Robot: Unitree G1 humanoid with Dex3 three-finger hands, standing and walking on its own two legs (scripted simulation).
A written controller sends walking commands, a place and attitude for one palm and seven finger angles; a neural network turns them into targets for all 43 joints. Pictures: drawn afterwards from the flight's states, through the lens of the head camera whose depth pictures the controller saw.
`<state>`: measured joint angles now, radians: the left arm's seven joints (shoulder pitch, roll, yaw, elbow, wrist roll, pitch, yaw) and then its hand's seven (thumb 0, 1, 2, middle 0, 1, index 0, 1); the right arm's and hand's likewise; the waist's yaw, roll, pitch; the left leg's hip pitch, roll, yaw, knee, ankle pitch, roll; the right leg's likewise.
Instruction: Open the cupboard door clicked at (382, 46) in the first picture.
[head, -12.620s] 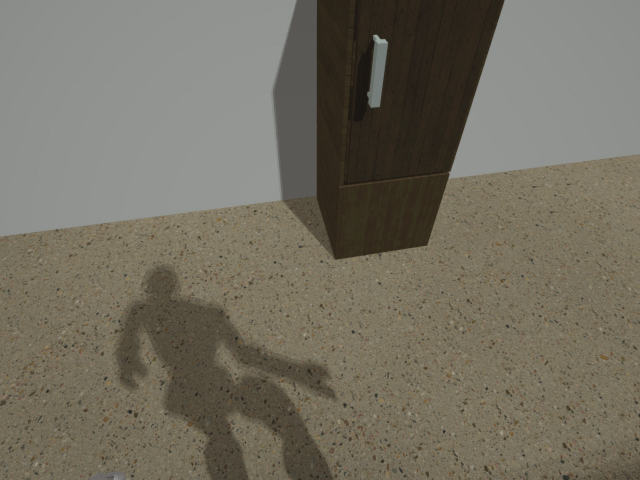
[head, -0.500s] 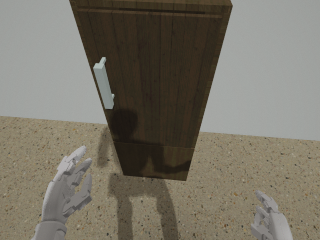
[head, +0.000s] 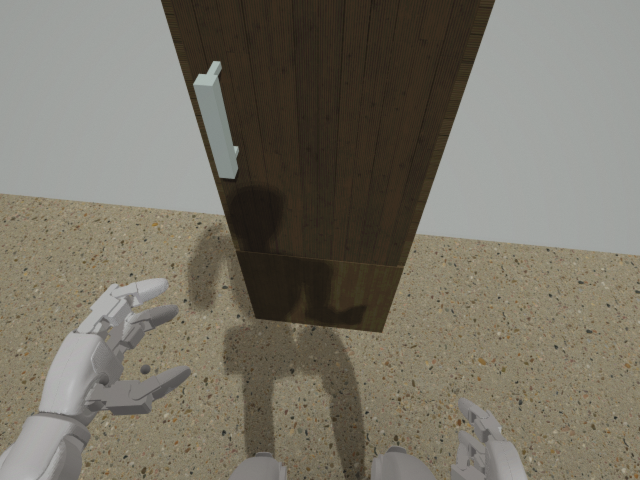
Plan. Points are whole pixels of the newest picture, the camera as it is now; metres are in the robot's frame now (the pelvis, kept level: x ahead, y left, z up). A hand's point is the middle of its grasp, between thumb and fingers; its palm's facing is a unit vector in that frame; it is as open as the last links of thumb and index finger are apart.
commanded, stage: raise the hand with hooked fingers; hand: left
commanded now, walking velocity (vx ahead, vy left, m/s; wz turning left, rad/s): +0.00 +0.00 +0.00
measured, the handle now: (222, 122) +0.58 +0.18 +0.11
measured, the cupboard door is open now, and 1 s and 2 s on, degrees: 0 0 0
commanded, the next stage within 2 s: move the hooked fingers beside the handle in 1.32 s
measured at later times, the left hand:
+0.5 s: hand (87, 315) +0.27 +0.26 +0.09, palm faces -0.03 -1.00 -0.06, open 13.5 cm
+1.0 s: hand (69, 258) +0.32 +0.28 +0.13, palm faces -0.06 -1.00 -0.03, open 14.0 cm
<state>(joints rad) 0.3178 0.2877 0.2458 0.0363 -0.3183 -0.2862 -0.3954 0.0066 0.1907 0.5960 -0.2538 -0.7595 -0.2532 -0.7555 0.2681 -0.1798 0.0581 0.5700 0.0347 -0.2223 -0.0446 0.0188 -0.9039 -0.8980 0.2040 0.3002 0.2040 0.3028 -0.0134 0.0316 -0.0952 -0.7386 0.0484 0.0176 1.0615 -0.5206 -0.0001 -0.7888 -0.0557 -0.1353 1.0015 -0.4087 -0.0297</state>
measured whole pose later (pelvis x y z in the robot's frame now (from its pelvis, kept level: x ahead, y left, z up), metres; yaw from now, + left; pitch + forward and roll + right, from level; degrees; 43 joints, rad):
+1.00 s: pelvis +0.02 +0.02 +0.04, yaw -1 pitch +7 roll -1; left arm -0.08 0.46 0.45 0.43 -0.36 -0.19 -0.58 -0.01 -0.50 0.30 -0.30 -1.20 -0.30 -1.20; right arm 0.31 -0.30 0.05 0.57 0.04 -0.21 -0.08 0.02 -0.91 -0.90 0.20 0.30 0.20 0.30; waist -0.01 0.01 -0.06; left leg -0.48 0.03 0.05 0.79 -0.43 0.02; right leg -0.54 -0.05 -0.10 0.74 -0.31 0.00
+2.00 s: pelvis +0.01 +0.00 +0.03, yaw -2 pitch +10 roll -1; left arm -0.44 0.52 0.46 0.81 -0.28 -0.27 -0.57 -0.01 -0.50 0.30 -0.30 -1.20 -0.30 -1.20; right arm 0.35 -0.30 0.05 0.59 0.04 -0.14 -0.08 0.02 -0.91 -0.90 0.20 0.30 0.20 0.30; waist -0.06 0.00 -0.05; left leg -0.59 0.05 0.06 0.84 -0.43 0.01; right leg -0.66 -0.04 -0.10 0.79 -0.31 -0.02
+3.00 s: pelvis +0.02 +0.02 +0.02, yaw -3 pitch +20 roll -2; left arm -0.96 0.74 0.50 1.25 -0.10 -0.31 -0.49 -0.01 -0.50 0.30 -0.30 -1.20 -0.30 -1.20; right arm 0.43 -0.30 0.07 0.59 0.01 0.05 -0.05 0.01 -0.91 -0.90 0.20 0.30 0.20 0.30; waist -0.20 0.00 -0.06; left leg -0.83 0.07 0.06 0.94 -0.46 0.02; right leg -0.88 -0.02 -0.09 0.84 -0.31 -0.01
